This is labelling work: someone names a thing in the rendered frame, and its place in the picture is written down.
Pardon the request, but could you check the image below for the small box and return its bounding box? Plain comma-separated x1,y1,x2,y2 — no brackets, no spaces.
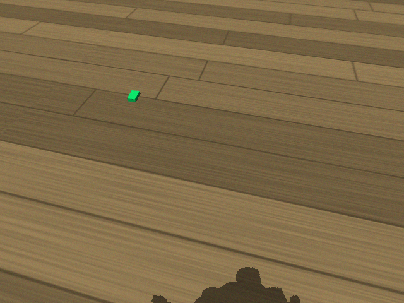
127,90,140,102

